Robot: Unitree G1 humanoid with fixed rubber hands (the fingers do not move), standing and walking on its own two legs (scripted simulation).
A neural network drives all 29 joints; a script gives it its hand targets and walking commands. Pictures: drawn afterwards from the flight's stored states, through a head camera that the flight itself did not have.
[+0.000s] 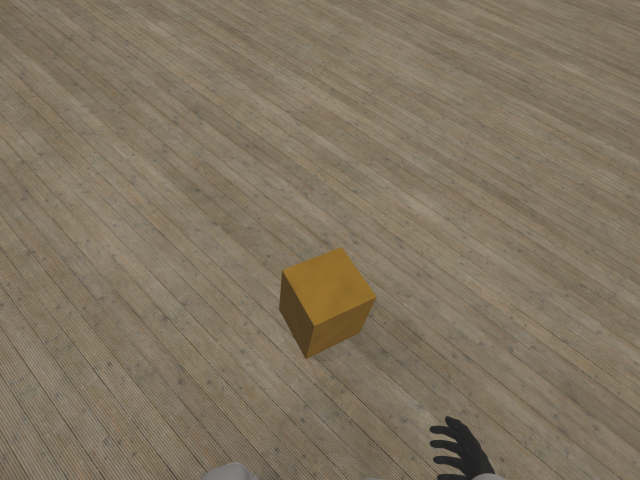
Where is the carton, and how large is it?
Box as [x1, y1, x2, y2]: [279, 247, 376, 358]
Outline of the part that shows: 341,247 282,270 279,309 305,358 359,332 376,297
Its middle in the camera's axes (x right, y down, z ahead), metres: +0.02 +0.19 +1.24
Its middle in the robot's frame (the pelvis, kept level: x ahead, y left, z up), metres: +0.68 -0.07 -0.63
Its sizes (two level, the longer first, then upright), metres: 0.210 0.200 0.250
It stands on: the floor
